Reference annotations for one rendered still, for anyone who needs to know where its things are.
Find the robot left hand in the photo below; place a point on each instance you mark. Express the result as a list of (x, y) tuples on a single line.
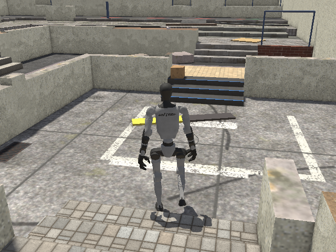
[(140, 161)]

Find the robot left forearm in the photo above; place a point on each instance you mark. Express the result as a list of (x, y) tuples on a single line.
[(144, 144)]

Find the robot right forearm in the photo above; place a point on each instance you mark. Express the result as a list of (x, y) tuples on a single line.
[(190, 138)]

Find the robot left upper arm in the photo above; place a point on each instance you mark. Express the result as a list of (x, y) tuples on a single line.
[(148, 120)]

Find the right robot thigh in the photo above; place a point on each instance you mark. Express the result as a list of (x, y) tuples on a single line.
[(180, 152)]

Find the robot right upper arm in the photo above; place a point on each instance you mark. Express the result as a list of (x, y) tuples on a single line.
[(185, 117)]

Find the robot right hand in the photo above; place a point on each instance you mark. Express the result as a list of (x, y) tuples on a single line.
[(192, 153)]

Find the left robot thigh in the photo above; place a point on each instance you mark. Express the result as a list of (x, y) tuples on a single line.
[(155, 154)]

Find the robot thigh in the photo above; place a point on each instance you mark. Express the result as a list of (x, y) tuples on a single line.
[(180, 152), (155, 154)]

